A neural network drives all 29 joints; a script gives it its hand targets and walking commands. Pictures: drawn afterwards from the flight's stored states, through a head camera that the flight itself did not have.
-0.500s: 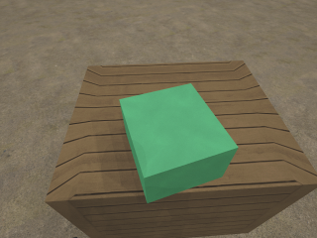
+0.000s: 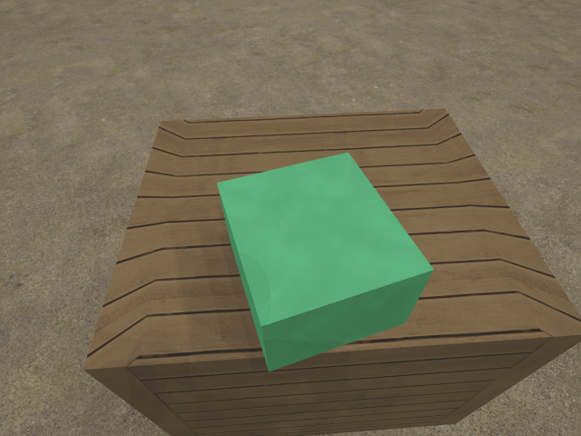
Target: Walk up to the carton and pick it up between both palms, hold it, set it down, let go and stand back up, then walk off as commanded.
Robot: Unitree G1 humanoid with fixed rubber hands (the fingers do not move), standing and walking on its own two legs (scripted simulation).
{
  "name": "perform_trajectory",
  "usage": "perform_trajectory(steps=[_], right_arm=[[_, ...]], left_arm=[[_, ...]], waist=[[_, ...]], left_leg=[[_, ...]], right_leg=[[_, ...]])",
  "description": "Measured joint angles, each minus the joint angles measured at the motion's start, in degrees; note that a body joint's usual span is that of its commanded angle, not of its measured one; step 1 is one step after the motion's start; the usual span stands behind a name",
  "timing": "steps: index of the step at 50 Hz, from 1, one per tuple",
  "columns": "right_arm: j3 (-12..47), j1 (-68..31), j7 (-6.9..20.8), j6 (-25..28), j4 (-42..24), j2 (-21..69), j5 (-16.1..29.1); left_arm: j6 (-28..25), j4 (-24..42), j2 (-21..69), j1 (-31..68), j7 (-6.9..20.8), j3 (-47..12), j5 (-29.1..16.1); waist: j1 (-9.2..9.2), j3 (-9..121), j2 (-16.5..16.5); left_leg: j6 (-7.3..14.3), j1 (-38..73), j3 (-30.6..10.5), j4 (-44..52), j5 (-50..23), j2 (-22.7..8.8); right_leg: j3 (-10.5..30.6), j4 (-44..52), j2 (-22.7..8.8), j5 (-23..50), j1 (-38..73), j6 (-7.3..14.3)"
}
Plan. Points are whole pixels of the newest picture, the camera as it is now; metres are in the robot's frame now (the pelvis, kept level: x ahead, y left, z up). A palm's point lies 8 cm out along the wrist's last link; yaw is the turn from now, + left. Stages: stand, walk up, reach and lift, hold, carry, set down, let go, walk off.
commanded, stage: stand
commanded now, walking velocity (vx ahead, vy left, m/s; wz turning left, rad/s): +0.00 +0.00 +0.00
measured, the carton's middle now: (311, 253) +0.41 +0.00 -0.02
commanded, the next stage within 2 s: walk up in 0.18 s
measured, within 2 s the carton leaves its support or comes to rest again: neither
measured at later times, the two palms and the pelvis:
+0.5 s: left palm out of the picture +0.07 +0.27 -0.12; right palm out of the picture +0.07 -0.30 -0.11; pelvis +0.00 -0.01 +0.00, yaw +0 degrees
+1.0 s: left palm out of the picture +0.05 +0.19 -0.10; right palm out of the picture +0.09 -0.42 -0.12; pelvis +0.02 -0.11 +0.01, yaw +1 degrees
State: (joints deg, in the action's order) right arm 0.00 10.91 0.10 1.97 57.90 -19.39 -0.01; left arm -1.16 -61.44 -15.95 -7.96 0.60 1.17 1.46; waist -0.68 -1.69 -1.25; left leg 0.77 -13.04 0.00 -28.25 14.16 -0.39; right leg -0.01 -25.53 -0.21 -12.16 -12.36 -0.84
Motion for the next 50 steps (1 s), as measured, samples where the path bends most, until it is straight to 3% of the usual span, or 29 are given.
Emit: perform_trajectory(steps=[21, 25, 30, 32, 34, 35, 36, 40, 50], right_arm=[[-0.01, -0.51, -0.04, 0.19, 0.67, -0.01, 0.0], [-0.04, 0.06, -1.27, 1.07, 0.7, -0.4, 0.0], [-0.01, 0.88, -2.04, 1.37, 0.69, -1.22, 0.0], [0.0, 0.89, -2.04, 1.49, 0.63, -1.4, 0.0], [0.0, 0.89, -2.04, 1.21, 0.45, -1.68, 0.0], [0.0, 0.82, -2.04, 1.0, 0.39, -1.89, 0.0], [-0.01, 0.69, -2.04, 0.56, 0.42, -2.19, 0.0], [0.0, 0.9, -2.04, -0.79, 0.37, -2.33, 0.0], [0.0, 0.92, -2.04, -1.05, -0.04, -2.42, 0.0]], left_arm=[[0.26, -0.59, -0.17, 1.03, 0.1, 0.12, 0.0], [2.78, 0.37, -1.63, 0.89, 0.85, 0.87, 0.0], [3.72, 2.25, -3.41, -0.54, 1.61, 2.29, 0.0], [3.73, 2.58, -3.9, -1.08, 1.76, 2.8, -0.01], [3.67, 2.79, -4.0, -1.64, 1.86, 3.11, -0.01], [3.51, 2.8, -3.92, -1.92, 1.86, 3.13, -0.01], [3.28, 2.77, -3.55, -2.38, 1.8, 3.12, -0.01], [3.08, 2.77, -3.03, -4.75, 1.48, 2.96, 0.0], [1.8, 3.86, -3.02, -4.7, -0.1, 2.93, 0.0]], waist=[[-0.01, -0.06, 0.08], [0.45, -0.24, 0.87], [0.53, -0.61, 1.25], [0.38, -0.62, 1.85], [0.05, -0.56, 2.61], [-0.12, -0.73, 2.71], [-0.24, -1.19, 2.17], [-0.38, -0.96, 1.89], [-1.01, -1.04, 1.84]], left_leg=[[0.0, 0.65, -0.01, 0.29, -0.04, 0.0], [0.0, 0.7, -0.53, 0.28, -0.04, -0.26], [-0.29, 0.64, -2.06, 0.29, 0.07, -2.26], [-0.46, 0.16, -2.3, 0.3, 0.24, -2.76], [-1.01, -0.6, -2.28, 0.27, 0.36, -2.88], [-1.35, -1.1, -2.33, -0.34, 0.54, -3.02], [-1.39, -1.39, -2.93, -1.7, 0.92, -3.31], [-1.4, -3.94, -3.13, -8.72, 9.87, -0.93], [-1.4, -5.98, -1.93, -10.28, 9.84, 1.04]], right_leg=[[-0.01, 0.45, 0.0, 0.2, 0.71, 0.05], [-0.08, -7.88, 0.02, -6.44, -1.96, 1.58], [0.0, -17.86, -0.38, -10.67, -4.22, 1.87], [0.07, -16.44, -1.0, -11.91, -4.05, 1.89], [0.13, -9.11, -1.54, -11.75, -2.5, 2.02], [0.06, -5.51, -1.48, -7.39, -1.79, 2.01], [-0.21, -5.08, -0.95, -3.82, -1.64, 1.93], [-0.23, -2.16, -0.55, -3.01, -0.01, 2.75], [-0.31, -1.06, 0.13, -3.52, 1.16, 4.47]])
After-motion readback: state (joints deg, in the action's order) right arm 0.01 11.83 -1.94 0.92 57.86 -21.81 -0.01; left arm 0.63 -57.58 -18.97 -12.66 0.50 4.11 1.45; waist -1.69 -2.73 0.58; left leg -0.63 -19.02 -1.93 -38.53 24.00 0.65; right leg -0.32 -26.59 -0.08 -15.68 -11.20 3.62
